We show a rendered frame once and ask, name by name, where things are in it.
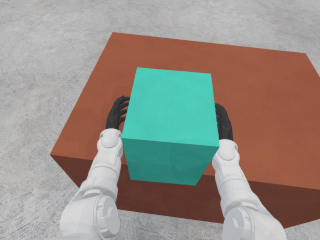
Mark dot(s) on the robot left hand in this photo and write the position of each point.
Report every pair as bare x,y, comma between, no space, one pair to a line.
114,118

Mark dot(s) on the right robot upper arm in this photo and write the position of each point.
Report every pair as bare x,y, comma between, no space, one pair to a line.
242,223

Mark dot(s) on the robot left forearm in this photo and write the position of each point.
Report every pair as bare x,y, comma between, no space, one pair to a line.
104,172

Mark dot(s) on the left robot upper arm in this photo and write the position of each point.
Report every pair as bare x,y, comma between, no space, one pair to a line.
93,218

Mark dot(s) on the robot right forearm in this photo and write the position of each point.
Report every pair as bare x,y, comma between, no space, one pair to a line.
231,182

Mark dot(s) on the pedestal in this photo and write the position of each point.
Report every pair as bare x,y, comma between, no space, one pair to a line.
272,99

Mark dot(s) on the robot right hand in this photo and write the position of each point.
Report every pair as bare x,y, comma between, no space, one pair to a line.
224,126

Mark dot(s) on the carton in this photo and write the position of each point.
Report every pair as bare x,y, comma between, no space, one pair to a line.
170,133

